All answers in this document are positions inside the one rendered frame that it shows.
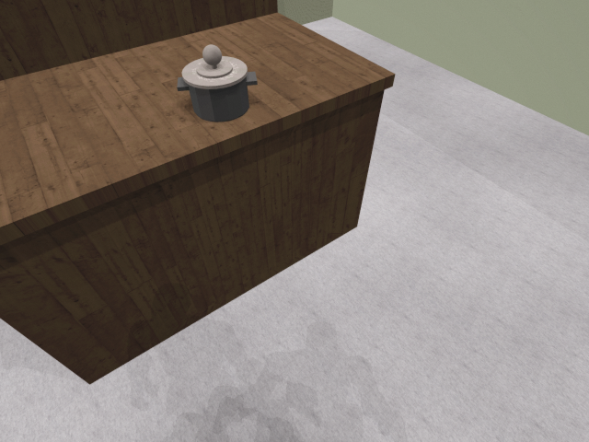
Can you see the knob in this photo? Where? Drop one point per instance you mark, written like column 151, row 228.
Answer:
column 212, row 55

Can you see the pot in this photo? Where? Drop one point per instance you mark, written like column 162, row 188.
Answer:
column 222, row 104

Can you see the lid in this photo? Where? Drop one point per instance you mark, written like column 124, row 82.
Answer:
column 227, row 73

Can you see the table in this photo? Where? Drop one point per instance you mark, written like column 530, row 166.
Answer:
column 124, row 216

